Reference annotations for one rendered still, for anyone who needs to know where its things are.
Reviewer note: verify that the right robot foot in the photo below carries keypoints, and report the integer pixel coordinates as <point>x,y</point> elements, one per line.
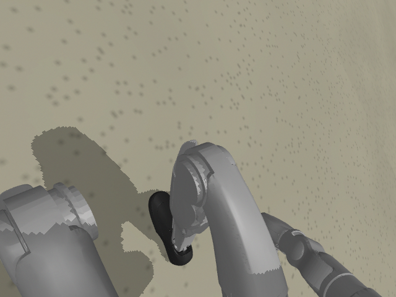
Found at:
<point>160,213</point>

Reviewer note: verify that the right robot hand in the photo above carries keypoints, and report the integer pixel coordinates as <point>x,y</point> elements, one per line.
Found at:
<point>276,228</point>

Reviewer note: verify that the right robot arm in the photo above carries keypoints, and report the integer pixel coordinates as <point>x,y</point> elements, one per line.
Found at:
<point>323,273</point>

